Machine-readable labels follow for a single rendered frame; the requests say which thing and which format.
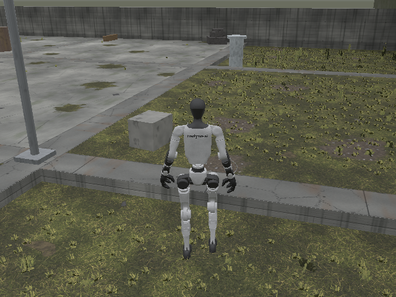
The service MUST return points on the robot right forearm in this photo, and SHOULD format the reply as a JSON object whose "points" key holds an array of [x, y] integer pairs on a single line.
{"points": [[228, 167]]}

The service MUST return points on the robot right upper arm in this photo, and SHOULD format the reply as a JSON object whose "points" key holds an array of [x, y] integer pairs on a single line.
{"points": [[220, 140]]}

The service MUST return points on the right robot hand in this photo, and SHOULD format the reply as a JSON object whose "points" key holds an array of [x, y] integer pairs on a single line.
{"points": [[232, 184]]}

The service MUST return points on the robot left upper arm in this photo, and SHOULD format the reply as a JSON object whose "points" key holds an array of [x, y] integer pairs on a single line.
{"points": [[178, 131]]}

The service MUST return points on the robot torso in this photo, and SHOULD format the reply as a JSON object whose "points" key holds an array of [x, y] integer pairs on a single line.
{"points": [[197, 146]]}

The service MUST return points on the robot left forearm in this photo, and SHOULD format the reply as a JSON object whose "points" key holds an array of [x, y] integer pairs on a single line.
{"points": [[167, 165]]}

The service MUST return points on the right robot shin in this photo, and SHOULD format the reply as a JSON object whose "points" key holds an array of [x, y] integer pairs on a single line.
{"points": [[213, 224]]}

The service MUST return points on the left robot hand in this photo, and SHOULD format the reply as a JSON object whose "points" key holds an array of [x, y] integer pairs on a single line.
{"points": [[164, 179]]}

